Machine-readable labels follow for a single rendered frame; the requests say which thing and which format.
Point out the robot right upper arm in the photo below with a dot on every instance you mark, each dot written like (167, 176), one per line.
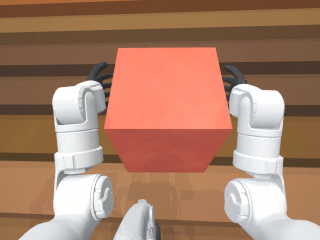
(259, 207)

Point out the right robot forearm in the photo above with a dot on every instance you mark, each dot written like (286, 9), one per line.
(260, 116)

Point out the carton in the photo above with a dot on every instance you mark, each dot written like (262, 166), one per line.
(167, 110)

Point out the robot left shin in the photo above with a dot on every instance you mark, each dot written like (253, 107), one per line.
(150, 234)

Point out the right robot hand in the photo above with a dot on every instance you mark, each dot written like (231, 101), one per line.
(234, 82)

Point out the left robot hand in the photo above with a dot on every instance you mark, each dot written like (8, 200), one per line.
(93, 77)

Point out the left robot forearm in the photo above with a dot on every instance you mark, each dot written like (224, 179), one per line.
(76, 110)

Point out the left robot thigh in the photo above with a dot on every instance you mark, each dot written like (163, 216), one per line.
(139, 218)

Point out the robot left upper arm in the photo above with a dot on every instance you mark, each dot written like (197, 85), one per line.
(80, 203)

